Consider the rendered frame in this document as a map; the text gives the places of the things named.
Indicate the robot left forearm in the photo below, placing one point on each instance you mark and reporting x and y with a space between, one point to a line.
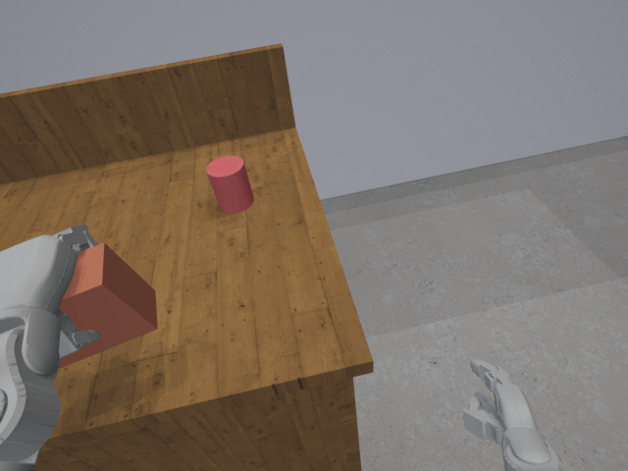
29 403

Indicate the table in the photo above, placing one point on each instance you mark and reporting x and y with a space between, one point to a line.
258 340

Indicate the right robot hand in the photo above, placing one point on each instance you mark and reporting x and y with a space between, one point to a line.
488 418

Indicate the sponge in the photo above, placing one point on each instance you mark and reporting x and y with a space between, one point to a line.
107 296

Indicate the left robot hand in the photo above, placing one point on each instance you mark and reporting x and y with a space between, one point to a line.
36 274

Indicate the robot right forearm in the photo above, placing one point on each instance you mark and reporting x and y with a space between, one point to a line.
525 449

